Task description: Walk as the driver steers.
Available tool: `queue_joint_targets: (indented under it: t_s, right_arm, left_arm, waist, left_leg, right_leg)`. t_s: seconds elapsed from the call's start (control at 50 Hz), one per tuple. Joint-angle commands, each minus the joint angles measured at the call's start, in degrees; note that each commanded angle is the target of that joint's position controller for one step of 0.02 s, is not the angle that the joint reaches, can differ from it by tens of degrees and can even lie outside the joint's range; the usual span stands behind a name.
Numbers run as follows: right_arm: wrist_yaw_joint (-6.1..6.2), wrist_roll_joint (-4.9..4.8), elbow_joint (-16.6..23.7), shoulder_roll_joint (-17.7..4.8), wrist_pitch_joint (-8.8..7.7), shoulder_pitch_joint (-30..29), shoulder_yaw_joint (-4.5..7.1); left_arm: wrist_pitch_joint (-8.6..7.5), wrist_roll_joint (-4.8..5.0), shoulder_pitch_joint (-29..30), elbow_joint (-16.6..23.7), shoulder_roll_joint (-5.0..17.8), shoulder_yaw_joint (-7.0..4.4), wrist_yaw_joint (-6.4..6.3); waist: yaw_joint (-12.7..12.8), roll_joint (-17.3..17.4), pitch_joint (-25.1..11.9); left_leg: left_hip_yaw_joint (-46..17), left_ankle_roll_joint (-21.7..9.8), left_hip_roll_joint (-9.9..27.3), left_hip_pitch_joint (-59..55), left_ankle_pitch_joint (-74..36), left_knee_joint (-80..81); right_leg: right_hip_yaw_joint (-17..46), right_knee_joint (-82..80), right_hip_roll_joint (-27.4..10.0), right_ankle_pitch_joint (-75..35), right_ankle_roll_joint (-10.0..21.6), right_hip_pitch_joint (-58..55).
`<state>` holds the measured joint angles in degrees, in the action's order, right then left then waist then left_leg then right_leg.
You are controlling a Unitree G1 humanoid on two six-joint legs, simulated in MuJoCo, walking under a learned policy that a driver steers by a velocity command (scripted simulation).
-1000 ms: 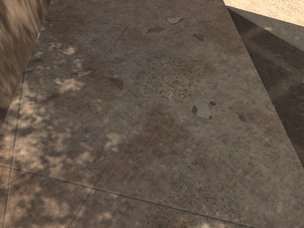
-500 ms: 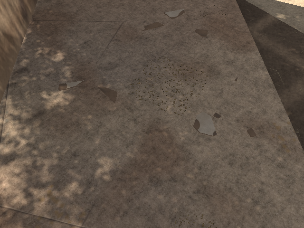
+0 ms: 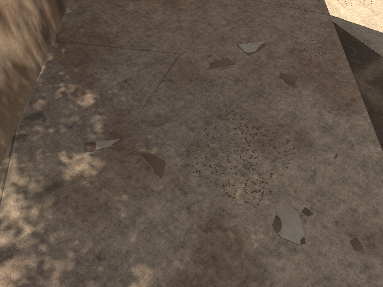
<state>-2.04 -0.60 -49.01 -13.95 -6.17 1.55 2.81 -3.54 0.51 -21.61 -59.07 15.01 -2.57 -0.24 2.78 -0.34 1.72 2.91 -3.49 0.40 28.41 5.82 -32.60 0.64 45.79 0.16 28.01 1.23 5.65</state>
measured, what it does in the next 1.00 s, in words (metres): walks ahead: right foot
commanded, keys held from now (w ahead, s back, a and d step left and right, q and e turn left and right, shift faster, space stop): w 0.68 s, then w+q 0.32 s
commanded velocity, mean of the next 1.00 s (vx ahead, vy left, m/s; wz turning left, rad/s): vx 0.50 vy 0.00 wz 0.09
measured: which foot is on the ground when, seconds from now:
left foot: down 0.00-0.52, up 0.54-1.00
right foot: up 0.00-0.48, down 0.50-1.00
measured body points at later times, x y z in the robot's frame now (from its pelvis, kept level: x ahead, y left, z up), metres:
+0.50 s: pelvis +0.28 -0.03 +0.00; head +0.31 -0.04 +0.45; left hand +0.50 +0.20 -0.09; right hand +0.23 -0.31 -0.14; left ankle +0.11 +0.10 -0.72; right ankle +0.42 -0.14 -0.72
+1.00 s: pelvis +0.56 -0.04 +0.01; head +0.58 -0.03 +0.46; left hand +0.52 +0.23 -0.13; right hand +0.77 -0.25 -0.10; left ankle +0.72 +0.11 -0.70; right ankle +0.42 -0.14 -0.72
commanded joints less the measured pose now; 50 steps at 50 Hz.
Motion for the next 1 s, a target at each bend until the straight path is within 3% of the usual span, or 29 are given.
queue_joint_targets:
  t_s: [0.02, 0.04, 0.06, 0.1, 0.14, 0.18, 0.22, 0.3, 0.36, 0.42, 0.46, 0.48, 0.5, 0.52, 0.54, 0.56, 0.58, 0.6, 0.62, 0.66, 0.7, 0.78, 0.86, 0.96, 1.0]
  right_arm:
    - [0.65, -0.09, -2.4, -9.8, 0.19, 18.6, 2.54]
    - [0.70, 0.25, -1.3, -8.5, 0.08, 13.9, 2.06]
    - [0.52, 0.81, -0.9, -7.1, -0.06, 11.0, 1.70]
    - [0.17, 1.36, -1.4, -4.9, -0.31, 10.0, 1.01]
    - [0.41, 0.86, -2.3, -6.3, -0.54, 11.4, 1.32]
    - [1.14, 0.86, -3.1, -8.0, -0.45, 13.2, 1.77]
    - [1.79, 0.69, -3.7, -8.2, -0.06, 14.8, 1.77]
    - [2.35, 0.09, -5.0, -8.8, 0.31, 18.3, 1.79]
    - [2.44, -0.25, -6.7, -9.1, 0.97, 21.5, 1.99]
    - [2.78, -0.50, -7.5, -9.8, 1.89, 21.8, 2.53]
    - [2.93, -0.52, -7.2, -10.7, 2.46, 20.0, 2.87]
    - [2.95, -0.45, -6.9, -10.1, 2.82, 19.0, 2.63]
    - [3.01, 0.15, -5.9, -8.2, 2.95, 19.2, 1.79]
    - [2.40, 0.64, -5.1, -2.0, 1.95, 25.8, -0.11]
    - [2.11, 0.08, -5.7, -2.7, 0.42, 24.8, -0.21]
    - [1.82, -1.61, -4.2, -7.9, -0.59, 19.6, 1.24]
    - [1.99, -2.05, -3.1, -8.5, -0.99, 15.6, 1.33]
    - [2.43, -1.36, -2.9, -8.2, -0.80, 13.6, 1.62]
    - [2.79, -0.78, -3.1, -7.6, -0.08, 14.1, 2.01]
    - [2.87, -0.49, -3.6, -4.9, 1.37, 16.2, 1.81]
    - [2.96, -0.36, -2.9, -4.5, 2.09, 14.5, 1.90]
    - [2.39, -0.33, -1.0, -4.2, 2.17, 8.4, 1.95]
    - [1.30, -0.60, 1.5, -3.0, 1.97, 1.4, 1.25]
    - [-0.61, -0.64, 5.6, -2.7, 1.93, -4.5, 0.65]
    - [-1.42, -0.63, 6.8, -4.0, 1.94, -3.3, 1.17]
  left_arm:
    - [-3.68, 2.14, 1.6, 5.3, 7.5, -0.93, 0.70]
    - [-3.98, 2.08, 4.9, 6.0, 7.5, -0.96, 0.33]
    - [-3.76, 1.20, 6.6, 6.3, 7.1, -1.35, -0.04]
    - [-2.21, 0.75, 4.6, 5.9, 4.8, -1.47, -0.10]
    - [-1.09, 0.48, 4.9, 6.2, 3.2, -1.32, -0.23]
    - [-0.74, -0.04, 9.1, 7.7, 3.5, -1.45, -0.39]
    - [-0.85, -0.28, 13.1, 9.1, 3.3, -1.44, -0.22]
    - [-1.38, 0.13, 21.1, 11.1, 2.2, -0.82, 0.55]
    - [-1.60, 0.54, 25.6, 12.7, 2.4, -0.52, 1.37]
    - [-2.14, 0.68, 26.9, 14.1, 3.7, -0.71, 2.39]
    - [-2.42, 0.65, 22.1, 13.1, 5.8, -1.65, 2.59]
    - [-2.43, 0.48, 14.5, 10.8, 7.6, -2.84, 2.40]
    - [-2.38, 0.07, 3.7, 7.8, 11.0, -4.25, 1.94]
    - [-1.94, -0.68, -3.8, 6.2, 16.8, -5.72, 1.62]
    - [-1.76, -0.03, -4.3, 6.0, 13.2, -4.44, 1.80]
    - [-1.98, 0.32, 0.4, 6.6, 10.1, -3.36, 1.74]
    - [-2.08, 0.11, 5.4, 8.0, 8.1, -2.74, 1.64]
    - [-2.21, -0.40, 9.2, 8.5, 6.2, -2.15, 1.83]
    - [-2.52, -0.98, 11.2, 8.7, 4.7, -1.67, 1.97]
    - [-2.78, -1.04, 11.1, 7.9, 4.3, -1.58, 2.13]
    - [-3.05, -1.04, 9.3, 6.9, 6.2, -2.04, 1.51]
    - [-2.93, -1.20, 6.6, 5.6, 7.1, -2.22, 0.09]
    - [-2.86, -0.92, 4.1, 4.6, 7.6, -2.12, -0.50]
    - [-1.03, -0.40, 0.9, 3.0, 8.3, -2.50, -0.78]
    - [-0.18, -0.12, 2.6, 3.8, 9.8, -2.96, -1.21]
  waist:
    - [-8.7, 9.9, -14.1]
    - [-7.0, 4.9, -9.6]
    - [-5.4, 2.9, -6.2]
    - [-2.4, 4.5, -4.8]
    - [-1.6, 4.1, -3.1]
    - [-2.2, 3.1, -1.3]
    - [-3.1, 3.1, -0.3]
    - [-5.6, 3.6, 1.4]
    - [-6.9, 3.7, 2.9]
    - [-5.9, 4.2, 3.0]
    - [-2.7, 5.6, -0.1]
    - [1.2, 5.3, -4.5]
    - [5.0, 2.7, -12.0]
    - [3.5, -10.4, -20.8]
    - [4.0, -13.7, -24.1]
    - [3.6, -10.2, -15.9]
    - [2.1, -6.6, -10.3]
    - [0.3, -3.4, -6.0]
    - [-1.8, -4.3, -4.3]
    - [-3.5, -5.0, -3.5]
    - [-3.9, -3.9, -2.0]
    - [-2.3, -2.8, -0.3]
    - [0.3, -2.4, 1.9]
    - [1.8, -1.6, 3.9]
    - [-0.1, -3.3, 2.1]
  left_leg:
    - [-34.9, -12.2, 19.8, -44.7, 10.2, 15.3]
    - [-27.7, -10.8, 17.7, -36.1, 3.8, 16.6]
    - [-23.0, -10.1, 15.8, -28.7, -1.2, 18.4]
    - [-17.8, -9.6, 13.3, -21.9, -4.3, 21.8]
    - [-14.6, -10.4, 12.8, -19.2, -6.4, 24.1]
    - [-12.7, -10.7, 12.8, -19.3, -7.5, 25.8]
    - [-10.4, -9.7, 11.9, -20.1, -7.8, 26.4]
    - [-6.0, -7.8, 9.9, -20.8, -6.6, 27.0]
    - [-6.1, -7.7, 12.0, -26.1, -6.3, 25.4]
    - [-6.8, -6.7, 14.8, -32.0, -10.2, 21.7]
    - [-6.1, -5.3, 14.7, -33.2, -22.6, 15.9]
    - [-4.1, -4.1, 12.2, -31.6, -30.5, 7.2]
    - [-1.7, -2.2, 9.1, -23.2, -25.3, -6.9]
    - [0.8, 2.3, -0.1, 0.7, -2.1, -30.3]
    - [-7.3, 2.3, -3.5, 9.8, 27.0, -40.1]
    - [-9.4, 1.0, 0.2, 15.5, 24.9, -44.5]
    - [-7.7, 0.2, 3.5, 15.6, 19.4, -42.8]
    - [-6.6, 0.3, 5.8, 13.2, 14.8, -38.9]
    - [-7.0, 0.3, 7.6, 9.3, 11.8, -35.5]
    - [-6.7, 0.8, 8.5, 5.2, 9.5, -32.2]
    - [-6.4, 1.8, 8.8, 7.7, 5.6, -28.4]
    - [-7.0, 2.5, 8.1, 12.0, -7.0, -16.8]
    - [-4.7, 1.8, 5.7, 10.4, -13.8, -6.7]
    - [-2.2, -0.2, 4.2, 14.4, -6.9, -1.4]
    - [0.9, -1.9, 1.8, 9.9, -0.9, -1.1]
  right_leg:
    - [5.8, 31.2, -1.4, 0.2, 2.2, 38.7]
    - [4.1, 28.8, -4.6, -5.3, 2.3, 36.8]
    - [3.5, 25.1, -6.4, -8.8, 2.0, 34.4]
    - [3.7, 21.1, -8.3, -11.9, 1.8, 28.8]
    - [3.0, 17.1, -9.0, -13.4, 0.9, 29.2]
    - [2.6, 11.3, -9.3, -18.4, -0.3, 32.9]
    - [2.2, 4.3, -9.0, -25.0, -1.0, 34.5]
    - [-0.4, -8.8, -6.3, -34.2, -1.1, 31.0]
    - [-0.4, -13.2, -5.4, -33.3, -0.4, 31.9]
    - [0.0, -16.1, -4.9, -27.8, 1.6, 31.8]
    - [-2.0, -17.2, -2.6, -24.0, 3.2, 23.5]
    - [-3.7, -18.1, -0.6, -24.2, 4.6, 13.3]
    - [0.7, -15.8, -4.6, -25.5, 7.2, -3.4]
    - [25.8, -18.4, -19.3, -17.3, 16.3, -26.8]
    - [41.6, -27.9, -22.9, -11.2, 18.3, -29.7]
    - [34.5, -28.7, -20.9, -8.6, 15.2, -23.2]
    - [26.6, -29.8, -18.9, -11.6, 13.2, -14.6]
    - [20.7, -31.9, -16.6, -16.0, 12.2, -6.0]
    - [16.6, -33.6, -14.6, -19.2, 11.1, -0.2]
    - [12.6, -36.6, -13.1, -22.0, 11.4, 4.8]
    - [9.4, -38.5, -13.2, -25.6, 12.2, 5.2]
    - [2.5, -39.8, -12.3, -29.7, 10.2, 2.2]
    - [-3.3, -41.0, -12.0, -29.8, 8.4, -0.3]
    - [-6.6, -35.8, -15.8, -38.8, 7.5, -12.2]
    - [-8.4, -29.9, -16.3, -55.1, 6.3, -14.1]
Keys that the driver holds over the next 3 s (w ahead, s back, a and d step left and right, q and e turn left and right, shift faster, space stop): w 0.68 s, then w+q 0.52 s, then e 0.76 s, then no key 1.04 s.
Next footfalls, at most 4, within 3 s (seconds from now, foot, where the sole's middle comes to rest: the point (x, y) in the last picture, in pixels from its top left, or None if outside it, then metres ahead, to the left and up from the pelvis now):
0.50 right None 0.46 -0.14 -0.76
1.06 left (180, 204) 0.76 0.10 -0.76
1.52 right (215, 148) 1.03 -0.03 -0.76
1.96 left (162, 156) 0.98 0.19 -0.76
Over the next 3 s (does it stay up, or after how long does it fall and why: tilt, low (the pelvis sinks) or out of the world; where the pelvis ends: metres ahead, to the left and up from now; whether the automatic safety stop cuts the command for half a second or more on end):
stays up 0.92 0.04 0.01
